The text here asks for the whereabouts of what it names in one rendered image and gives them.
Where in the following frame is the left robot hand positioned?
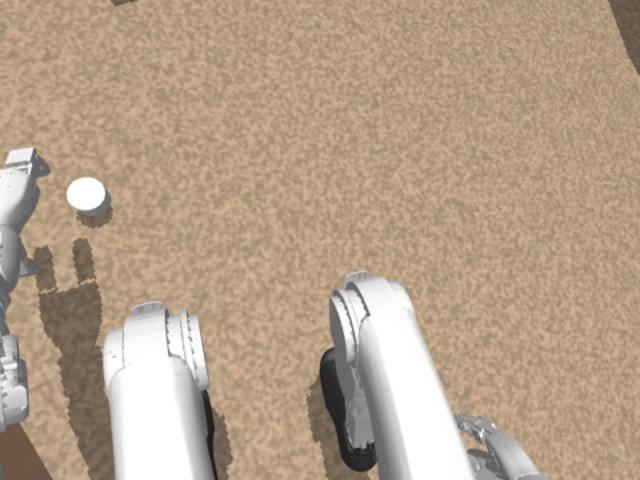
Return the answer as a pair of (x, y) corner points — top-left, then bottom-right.
(0, 147), (50, 277)

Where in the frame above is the right robot foot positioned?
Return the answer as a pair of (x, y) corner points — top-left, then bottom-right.
(320, 347), (377, 472)

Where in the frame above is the left robot arm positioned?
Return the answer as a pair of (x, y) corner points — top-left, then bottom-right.
(0, 225), (29, 480)

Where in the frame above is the left robot foot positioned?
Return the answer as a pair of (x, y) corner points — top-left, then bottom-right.
(202, 390), (218, 480)

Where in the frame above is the right robot hand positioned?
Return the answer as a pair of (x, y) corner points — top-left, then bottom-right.
(454, 414), (541, 480)

